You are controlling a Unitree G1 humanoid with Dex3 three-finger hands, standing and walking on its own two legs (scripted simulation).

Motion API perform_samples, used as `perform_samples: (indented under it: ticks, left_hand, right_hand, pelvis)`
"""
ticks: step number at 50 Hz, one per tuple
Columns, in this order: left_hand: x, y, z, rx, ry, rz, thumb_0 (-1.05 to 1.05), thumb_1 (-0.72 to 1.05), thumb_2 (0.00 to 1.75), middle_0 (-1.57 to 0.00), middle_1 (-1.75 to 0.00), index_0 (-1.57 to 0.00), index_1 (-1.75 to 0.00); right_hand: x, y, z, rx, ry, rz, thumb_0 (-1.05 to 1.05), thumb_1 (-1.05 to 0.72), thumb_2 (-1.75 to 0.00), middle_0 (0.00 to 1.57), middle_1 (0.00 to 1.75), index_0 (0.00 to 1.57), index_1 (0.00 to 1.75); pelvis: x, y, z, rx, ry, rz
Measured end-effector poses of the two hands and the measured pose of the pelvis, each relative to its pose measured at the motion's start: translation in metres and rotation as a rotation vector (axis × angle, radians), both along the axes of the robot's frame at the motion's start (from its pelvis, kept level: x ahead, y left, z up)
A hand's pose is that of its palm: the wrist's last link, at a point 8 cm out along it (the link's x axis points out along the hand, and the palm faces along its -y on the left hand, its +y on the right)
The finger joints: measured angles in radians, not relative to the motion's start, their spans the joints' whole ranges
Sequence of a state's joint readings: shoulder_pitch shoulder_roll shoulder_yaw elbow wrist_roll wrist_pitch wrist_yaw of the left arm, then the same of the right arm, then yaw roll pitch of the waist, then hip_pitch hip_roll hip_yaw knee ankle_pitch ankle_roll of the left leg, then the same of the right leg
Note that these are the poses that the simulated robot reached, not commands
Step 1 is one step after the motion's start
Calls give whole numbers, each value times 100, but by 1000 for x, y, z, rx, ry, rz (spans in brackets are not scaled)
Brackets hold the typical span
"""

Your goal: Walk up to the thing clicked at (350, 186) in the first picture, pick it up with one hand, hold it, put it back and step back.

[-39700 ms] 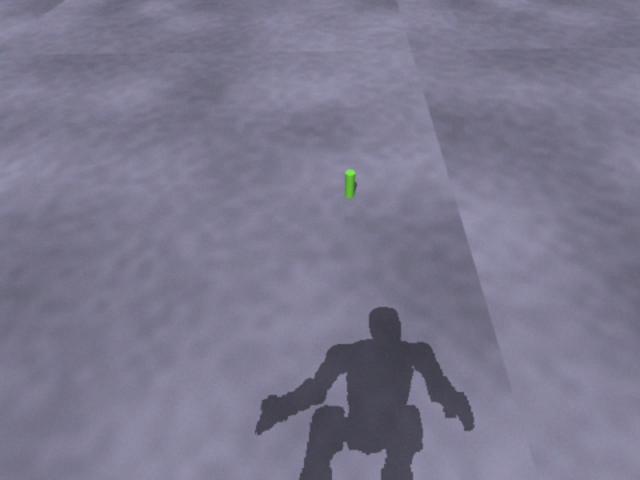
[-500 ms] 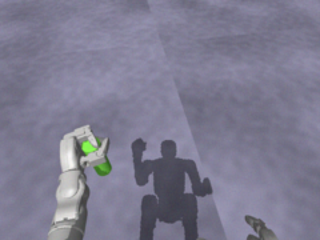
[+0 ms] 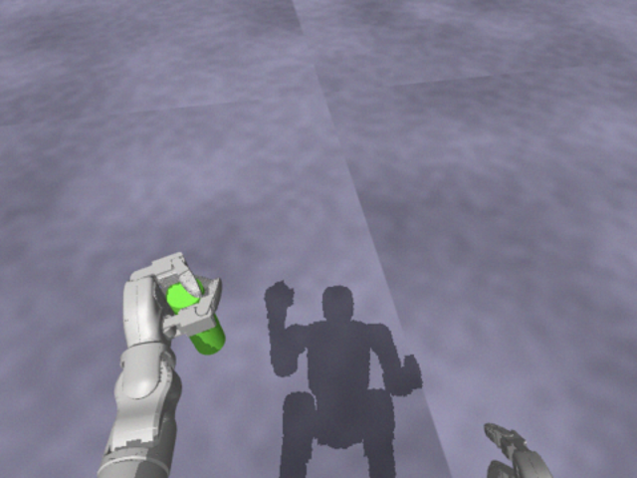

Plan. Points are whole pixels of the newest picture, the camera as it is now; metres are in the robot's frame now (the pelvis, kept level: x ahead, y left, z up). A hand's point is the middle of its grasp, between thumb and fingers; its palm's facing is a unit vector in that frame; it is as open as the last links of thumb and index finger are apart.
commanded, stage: hold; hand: left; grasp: from the side
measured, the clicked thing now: (198, 318) +0.34 +0.19 +0.00
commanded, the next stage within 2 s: crouch in 1.60 s
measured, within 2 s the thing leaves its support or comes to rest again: neither
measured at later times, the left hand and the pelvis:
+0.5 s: hand (195, 297) +0.33 +0.18 +0.06, palm faces +0.21 -0.98 +0.00, open 4.1 cm; pelvis +0.00 +0.00 +0.00, yaw +0 degrees
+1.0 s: hand (196, 295) +0.33 +0.17 +0.06, palm faces +0.20 -0.98 +0.00, open 4.2 cm; pelvis +0.00 +0.00 +0.00, yaw +0 degrees
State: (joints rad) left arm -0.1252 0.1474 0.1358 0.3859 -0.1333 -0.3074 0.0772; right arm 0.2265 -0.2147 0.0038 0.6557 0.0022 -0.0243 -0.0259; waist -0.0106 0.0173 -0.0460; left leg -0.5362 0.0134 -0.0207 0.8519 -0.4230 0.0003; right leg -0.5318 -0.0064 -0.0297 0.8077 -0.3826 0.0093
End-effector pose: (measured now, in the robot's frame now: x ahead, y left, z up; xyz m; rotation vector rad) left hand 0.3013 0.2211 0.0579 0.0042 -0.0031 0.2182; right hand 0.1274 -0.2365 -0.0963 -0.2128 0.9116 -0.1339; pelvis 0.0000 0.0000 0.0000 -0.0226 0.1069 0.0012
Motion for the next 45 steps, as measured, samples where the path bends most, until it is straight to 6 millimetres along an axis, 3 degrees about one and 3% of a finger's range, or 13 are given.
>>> perform_samples:
  ticks: [45]
  left_hand:
    - [0,3,1,2,-11,-14,3,18,102,-93,-114,-131,-133]
  right_hand:
    - [-9,-7,-3,1,15,-10,1,-92,-90,20,30,20,30]
  pelvis:
    - [-2,-4,-1,2,3,1]
